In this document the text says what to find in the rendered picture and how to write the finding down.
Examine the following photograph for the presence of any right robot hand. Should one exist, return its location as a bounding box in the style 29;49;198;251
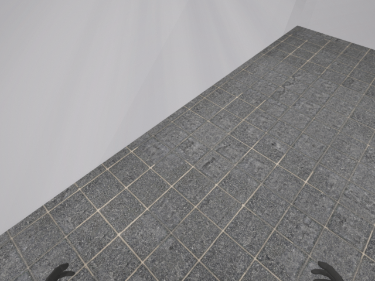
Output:
311;261;344;281

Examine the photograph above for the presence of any left robot hand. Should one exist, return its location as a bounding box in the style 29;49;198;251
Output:
45;263;75;281

